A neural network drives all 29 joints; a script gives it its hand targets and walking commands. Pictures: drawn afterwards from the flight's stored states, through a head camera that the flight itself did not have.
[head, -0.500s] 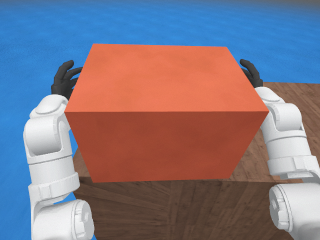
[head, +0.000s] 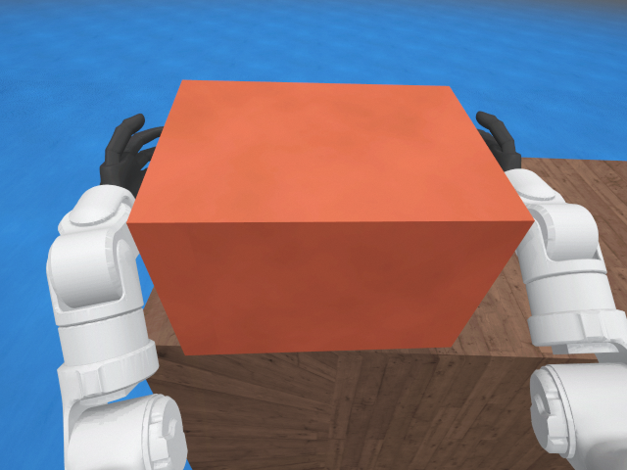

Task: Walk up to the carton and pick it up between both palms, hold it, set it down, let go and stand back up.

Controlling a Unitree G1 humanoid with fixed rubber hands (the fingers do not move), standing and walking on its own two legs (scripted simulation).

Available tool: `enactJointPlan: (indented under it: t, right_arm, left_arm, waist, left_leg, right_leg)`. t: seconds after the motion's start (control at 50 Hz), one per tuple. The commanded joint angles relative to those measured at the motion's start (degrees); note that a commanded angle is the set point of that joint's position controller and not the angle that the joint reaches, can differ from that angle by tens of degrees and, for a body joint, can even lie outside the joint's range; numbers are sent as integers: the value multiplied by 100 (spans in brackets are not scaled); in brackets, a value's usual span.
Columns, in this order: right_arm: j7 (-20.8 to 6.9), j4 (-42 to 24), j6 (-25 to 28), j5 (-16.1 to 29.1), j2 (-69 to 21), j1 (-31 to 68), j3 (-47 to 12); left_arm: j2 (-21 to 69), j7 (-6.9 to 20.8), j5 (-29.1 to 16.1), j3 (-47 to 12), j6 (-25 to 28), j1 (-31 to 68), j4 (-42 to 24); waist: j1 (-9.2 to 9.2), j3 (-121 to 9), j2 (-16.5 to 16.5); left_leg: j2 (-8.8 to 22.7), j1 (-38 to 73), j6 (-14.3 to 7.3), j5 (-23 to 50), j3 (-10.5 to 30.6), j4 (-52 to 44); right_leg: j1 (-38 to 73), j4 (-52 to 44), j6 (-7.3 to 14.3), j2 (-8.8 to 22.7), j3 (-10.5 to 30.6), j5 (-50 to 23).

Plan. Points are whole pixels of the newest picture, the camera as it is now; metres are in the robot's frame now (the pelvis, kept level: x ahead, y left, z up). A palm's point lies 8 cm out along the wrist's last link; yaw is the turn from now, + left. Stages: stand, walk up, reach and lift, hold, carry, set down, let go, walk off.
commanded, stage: hold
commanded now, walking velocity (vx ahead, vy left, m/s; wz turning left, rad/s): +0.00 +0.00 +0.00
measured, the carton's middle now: (320, 217) +0.35 +0.00 +0.20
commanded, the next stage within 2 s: none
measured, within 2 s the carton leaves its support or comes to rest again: neither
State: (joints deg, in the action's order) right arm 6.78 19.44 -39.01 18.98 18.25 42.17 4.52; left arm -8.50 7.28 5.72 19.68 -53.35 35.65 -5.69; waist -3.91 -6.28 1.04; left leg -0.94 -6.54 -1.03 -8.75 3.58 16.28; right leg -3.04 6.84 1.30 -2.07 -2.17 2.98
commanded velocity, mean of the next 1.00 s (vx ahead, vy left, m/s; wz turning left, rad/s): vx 0.00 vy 0.00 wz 0.00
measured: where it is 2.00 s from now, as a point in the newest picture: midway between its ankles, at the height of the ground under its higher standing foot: outside the picture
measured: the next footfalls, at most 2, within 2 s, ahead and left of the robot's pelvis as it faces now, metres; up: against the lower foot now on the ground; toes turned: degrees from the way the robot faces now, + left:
none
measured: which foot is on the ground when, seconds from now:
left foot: down 0.00-1.00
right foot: down 0.00-1.00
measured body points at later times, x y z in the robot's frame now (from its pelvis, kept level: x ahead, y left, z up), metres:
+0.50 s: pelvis +0.00 +0.00 +0.00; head -0.05 +0.02 +0.45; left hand +0.36 +0.20 +0.24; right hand +0.37 -0.22 +0.24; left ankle +0.00 +0.11 -0.75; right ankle +0.01 -0.11 -0.75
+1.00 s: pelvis -0.01 +0.00 +0.00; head -0.06 +0.02 +0.45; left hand +0.36 +0.20 +0.25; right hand +0.37 -0.21 +0.24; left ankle +0.00 +0.11 -0.75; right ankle +0.01 -0.11 -0.75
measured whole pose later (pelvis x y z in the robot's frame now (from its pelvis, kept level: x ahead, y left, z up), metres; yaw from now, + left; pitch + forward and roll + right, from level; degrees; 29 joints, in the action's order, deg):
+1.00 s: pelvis -0.01 +0.00 +0.00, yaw +1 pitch -1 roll -1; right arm 6.4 23.2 -38.6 18.3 17.9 43.4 3.9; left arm -9.3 7.5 5.5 19.6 -53.2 36.5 -2.3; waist -4.1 -6.5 1.0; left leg -0.8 -6.6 -0.7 -8.1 3.9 16.2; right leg -2.7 6.4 1.6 -2.2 -2.5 2.4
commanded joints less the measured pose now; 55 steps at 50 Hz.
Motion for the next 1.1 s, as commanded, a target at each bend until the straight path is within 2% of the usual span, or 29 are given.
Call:
enactJointPlan:
  t: [0.0,0.16,0.18,0.22,0.3,0.42,0.56,0.74,0.86,1.08]
  right_arm:
    - [-498,-1849,365,536,-1748,4026,-1236]
    - [-532,-1966,370,520,-1671,4014,-1218]
    - [-541,-1640,275,466,-1607,3911,-1267]
    - [-577,-1555,251,490,-1619,3860,-1288]
    - [-598,-1978,316,495,-1668,4008,-1335]
    - [-631,-1634,287,467,-1693,4019,-1278]
    - [-582,-1540,297,484,-1817,4127,-1331]
    - [-525,-1465,310,454,-1888,4135,-1288]
    - [-536,-1312,350,414,-1862,4238,-1217]
    - [-585,-1382,384,393,-1828,4194,-1249]
  left_arm:
    - [1498,600,-779,-2279,289,3546,-1102]
    - [1515,573,-828,-2378,260,3531,-1263]
    - [1505,555,-854,-2356,221,3489,-1205]
    - [1568,543,-888,-2419,176,3453,-1215]
    - [1631,521,-975,-2510,231,3538,-1485]
    - [1544,527,-894,-2376,218,3656,-1230]
    - [1508,576,-860,-2249,246,3698,-983]
    - [1508,641,-842,-2210,314,3751,-891]
    - [1530,611,-885,-2256,361,3900,-763]
    - [1605,546,-896,-2343,377,3836,-879]
  waist:
    - [-46,-2072,-208]
    - [-73,-2072,-274]
    - [-115,-2036,-288]
    - [-104,-1902,-363]
    - [-135,-2238,-283]
    - [-72,-1916,-261]
    - [-5,-1990,-142]
    - [-46,-2008,-163]
    - [-73,-1892,-231]
    - [-82,-2021,-255]
  left_leg:
    - [-67,236,155,1559,-65,-52]
    - [-38,347,227,1649,-49,-18]
    - [63,426,247,1655,-29,-83]
    - [79,392,278,1624,-27,-119]
    - [42,557,281,2010,-22,-6]
    - [39,207,197,1407,-64,-141]
    - [-3,101,97,1373,-102,-159]
    - [-12,83,81,1335,-104,-148]
    - [6,-71,103,987,-102,-200]
    - [35,141,144,1311,-53,-133]
  right_leg:
    - [1237,318,66,22,125,-1359]
    - [1126,280,108,-11,110,-1220]
    - [1206,167,128,-3,81,-1178]
    - [1197,119,153,-20,74,-1022]
    - [1260,145,138,-14,99,-1365]
    - [1238,153,112,37,114,-981]
    - [1406,204,46,97,156,-1144]
    - [1413,220,62,95,156,-1137]
    - [1291,208,71,78,137,-755]
    - [1253,212,115,28,121,-908]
